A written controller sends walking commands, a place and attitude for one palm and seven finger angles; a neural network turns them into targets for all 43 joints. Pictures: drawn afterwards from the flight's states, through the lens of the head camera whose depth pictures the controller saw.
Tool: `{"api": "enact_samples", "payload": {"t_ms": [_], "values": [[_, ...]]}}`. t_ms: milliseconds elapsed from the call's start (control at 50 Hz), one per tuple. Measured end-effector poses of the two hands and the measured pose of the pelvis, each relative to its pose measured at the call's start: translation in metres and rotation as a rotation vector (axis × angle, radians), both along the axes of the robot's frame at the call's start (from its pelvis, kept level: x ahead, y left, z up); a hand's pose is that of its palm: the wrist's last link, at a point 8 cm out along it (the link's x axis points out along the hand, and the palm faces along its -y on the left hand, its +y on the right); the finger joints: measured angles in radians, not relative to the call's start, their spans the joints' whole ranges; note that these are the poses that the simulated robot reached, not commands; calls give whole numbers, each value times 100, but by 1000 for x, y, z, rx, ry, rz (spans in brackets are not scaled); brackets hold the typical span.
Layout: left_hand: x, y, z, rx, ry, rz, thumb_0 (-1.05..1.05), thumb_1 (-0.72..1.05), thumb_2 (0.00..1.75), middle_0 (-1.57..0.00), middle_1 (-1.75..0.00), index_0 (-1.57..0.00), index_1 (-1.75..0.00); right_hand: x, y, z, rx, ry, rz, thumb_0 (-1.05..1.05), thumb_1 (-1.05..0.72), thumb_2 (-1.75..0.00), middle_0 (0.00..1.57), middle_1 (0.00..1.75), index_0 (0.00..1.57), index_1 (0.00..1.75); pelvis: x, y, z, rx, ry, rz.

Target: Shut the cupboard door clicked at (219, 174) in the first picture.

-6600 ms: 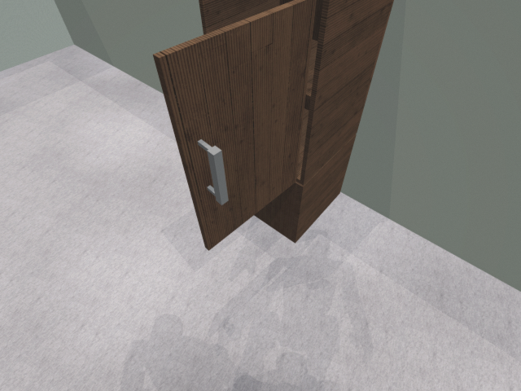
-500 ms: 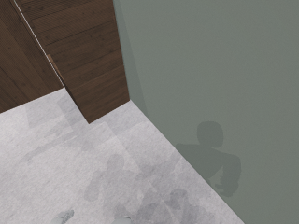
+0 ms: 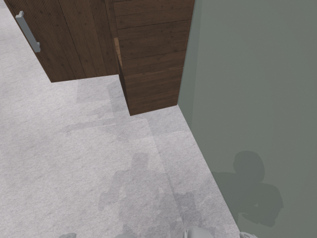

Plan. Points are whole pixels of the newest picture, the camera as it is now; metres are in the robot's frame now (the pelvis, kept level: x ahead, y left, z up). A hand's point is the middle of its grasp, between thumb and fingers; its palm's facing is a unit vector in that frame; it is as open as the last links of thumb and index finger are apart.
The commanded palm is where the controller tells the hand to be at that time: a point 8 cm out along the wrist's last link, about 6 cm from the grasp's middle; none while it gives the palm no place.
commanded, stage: turn to face it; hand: left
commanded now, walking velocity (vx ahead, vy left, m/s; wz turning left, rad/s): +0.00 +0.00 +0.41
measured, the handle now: (29, 32) +0.87 +0.63 -0.02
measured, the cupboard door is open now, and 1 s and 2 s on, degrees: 85 85 85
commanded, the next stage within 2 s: take the last steps up to it in 0.34 s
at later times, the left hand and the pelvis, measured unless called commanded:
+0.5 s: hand out of the picture -0.01 +0.16 -0.18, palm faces +0.27 -0.94 -0.21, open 7.4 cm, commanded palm none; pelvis +0.01 -0.04 -0.01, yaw +13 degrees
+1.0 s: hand out of the picture -0.01 +0.12 -0.15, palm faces +0.42 -0.88 -0.20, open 7.4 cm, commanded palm none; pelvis +0.09 -0.02 +0.02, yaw +21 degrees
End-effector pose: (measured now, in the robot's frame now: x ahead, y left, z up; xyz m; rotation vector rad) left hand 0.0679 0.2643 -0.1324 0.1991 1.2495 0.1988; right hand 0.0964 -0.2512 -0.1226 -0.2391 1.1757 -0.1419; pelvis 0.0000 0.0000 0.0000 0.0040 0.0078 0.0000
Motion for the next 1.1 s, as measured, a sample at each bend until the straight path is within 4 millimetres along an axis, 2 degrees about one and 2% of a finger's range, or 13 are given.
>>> {"api": "enact_samples", "payload": {"t_ms": [160,280,380,480,540,600,660,720,780,860,940,1020,1100], "values": [[-5,-27,14,66,-72,41,1,90,90,-20,-30,-20,-30,0,-25,-29,62,60,34,1,-90,-90,21,30,20,30,2,-34,-9,15,4,81],[-35,-56,20,37,-20,103,1,90,90,-20,-30,-20,-30,16,-34,-21,67,87,73,1,-90,-90,20,30,19,30,5,-44,4,36,-10,138],[-61,-71,13,-18,23,161,1,90,90,-21,-30,-21,-30,36,-24,-11,60,76,131,1,-91,-90,20,30,19,30,8,-46,9,47,-5,175],[-89,-66,-10,-60,64,246,1,90,90,-21,-30,-21,-30,58,-5,-11,30,27,209,1,-91,-90,20,30,19,30,9,-36,-3,10,-5,219],[-99,-61,-16,-63,98,274,1,90,90,-21,-30,-21,-30,61,4,-9,20,19,248,1,-91,-90,20,30,19,30,8,-36,-5,21,-11,226],[-95,-58,-9,-60,94,286,1,90,90,-20,-30,-20,-30,57,6,-9,28,25,260,1,-90,-90,20,30,20,30,11,-38,-1,16,-10,243],[-82,-57,1,-46,49,289,1,91,90,-20,-30,-20,-30,49,3,-13,46,62,267,0,-90,-90,21,30,20,30,16,-42,2,11,-8,263],[-67,-58,7,-16,-11,291,1,90,90,-20,-30,-20,-30,44,-6,-26,66,110,265,0,-90,-90,21,30,20,30,27,-48,-2,15,-8,284],[-65,-64,7,13,-45,324,1,90,90,-20,-30,-20,-30,48,-14,-36,69,165,281,1,-90,-90,21,30,20,30,38,-52,-8,23,-17,316],[-79,-79,15,-10,28,367,0,90,90,-20,-30,-20,-30,74,-12,-25,68,175,286,1,-90,-90,20,30,20,30,56,-45,5,27,-9,332],[-92,-93,19,-64,118,407,0,90,90,-20,-30,-20,-30,110,3,-11,70,143,307,1,-91,-90,20,30,19,30,76,-34,15,41,9,351],[-105,-100,17,-117,197,466,1,90,90,-20,-30,-20,-30,152,36,-6,71,116,365,1,-91,-90,20,30,19,30,95,-14,16,42,16,371],[-115,-94,8,-168,282,525,1,90,90,-21,-30,-21,-30,200,85,-7,76,64,435,1,-91,-90,20,30,19,30,116,16,8,31,11,385]]}}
